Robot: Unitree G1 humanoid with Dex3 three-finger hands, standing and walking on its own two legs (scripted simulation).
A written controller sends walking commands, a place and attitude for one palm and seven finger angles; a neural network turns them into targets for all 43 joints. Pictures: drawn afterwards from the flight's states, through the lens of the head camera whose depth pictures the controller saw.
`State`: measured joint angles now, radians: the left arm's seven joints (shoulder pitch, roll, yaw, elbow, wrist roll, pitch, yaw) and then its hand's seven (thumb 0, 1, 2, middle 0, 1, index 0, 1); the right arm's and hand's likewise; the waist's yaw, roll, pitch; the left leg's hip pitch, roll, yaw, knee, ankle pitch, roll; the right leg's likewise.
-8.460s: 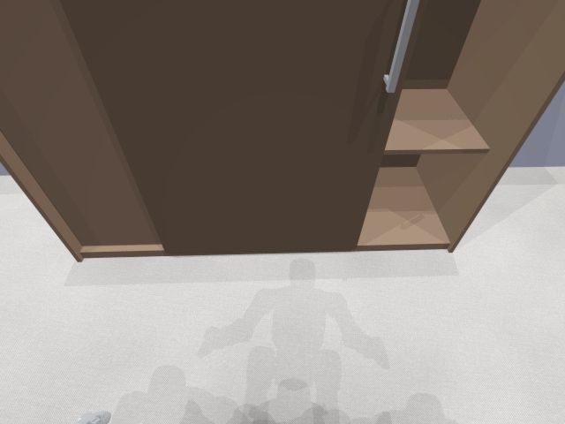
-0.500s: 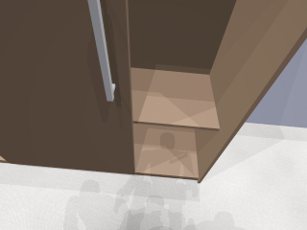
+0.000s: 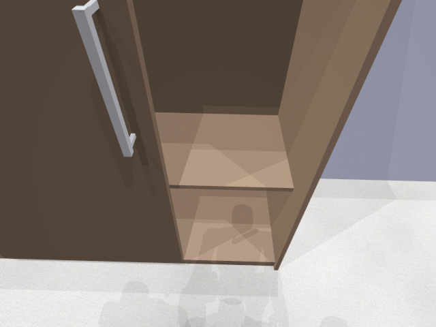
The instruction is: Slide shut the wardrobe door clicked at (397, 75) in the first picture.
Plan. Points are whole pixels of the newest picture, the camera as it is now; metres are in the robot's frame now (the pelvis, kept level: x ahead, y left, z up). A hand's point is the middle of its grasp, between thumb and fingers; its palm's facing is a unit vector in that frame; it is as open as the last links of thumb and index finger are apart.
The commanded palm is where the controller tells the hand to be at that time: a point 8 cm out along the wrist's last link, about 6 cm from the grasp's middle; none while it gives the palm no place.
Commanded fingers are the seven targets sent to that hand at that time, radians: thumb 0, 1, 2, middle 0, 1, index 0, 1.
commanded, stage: come to a stop and stand still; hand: left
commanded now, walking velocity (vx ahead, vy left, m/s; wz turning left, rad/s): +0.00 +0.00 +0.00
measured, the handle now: (113, 91) +0.50 +0.22 +0.19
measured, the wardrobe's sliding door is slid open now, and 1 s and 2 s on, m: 0.42 0.42 0.42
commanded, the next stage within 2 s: look again from close up in 0.66 s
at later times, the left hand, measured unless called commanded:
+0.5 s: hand out of the picture +0.02 +0.17 -0.18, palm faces +0.06 -0.98 -0.17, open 7.3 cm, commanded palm none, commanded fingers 0.00 0.90 0.90 -0.20 -0.30 -0.20 -0.30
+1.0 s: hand out of the picture +0.04 +0.22 -0.19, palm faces +0.00 -0.98 -0.21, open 7.3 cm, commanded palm none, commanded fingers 0.00 0.90 0.90 -0.20 -0.30 -0.20 -0.30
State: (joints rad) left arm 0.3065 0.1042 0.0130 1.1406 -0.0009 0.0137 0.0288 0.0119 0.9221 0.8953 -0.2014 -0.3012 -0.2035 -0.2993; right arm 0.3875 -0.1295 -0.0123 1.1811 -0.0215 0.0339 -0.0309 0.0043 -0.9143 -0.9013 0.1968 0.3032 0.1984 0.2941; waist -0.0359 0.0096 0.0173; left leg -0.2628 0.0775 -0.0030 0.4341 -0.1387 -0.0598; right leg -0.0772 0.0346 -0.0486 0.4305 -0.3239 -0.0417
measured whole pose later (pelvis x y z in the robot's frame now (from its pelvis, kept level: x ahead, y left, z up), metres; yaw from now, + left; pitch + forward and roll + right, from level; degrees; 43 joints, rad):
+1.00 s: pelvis +0.02 +0.04 -0.01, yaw -1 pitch -2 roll +0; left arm 0.30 0.17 0.00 1.04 0.01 -0.01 0.05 0.00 0.91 0.90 -0.20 -0.30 -0.20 -0.30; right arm 0.26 -0.18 0.00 1.02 -0.02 0.00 -0.02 0.00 -0.92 -0.90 0.20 0.30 0.20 0.29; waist -0.01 0.00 0.04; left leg -0.32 0.04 0.03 0.64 -0.29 0.00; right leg -0.10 -0.02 -0.02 0.56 -0.43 0.02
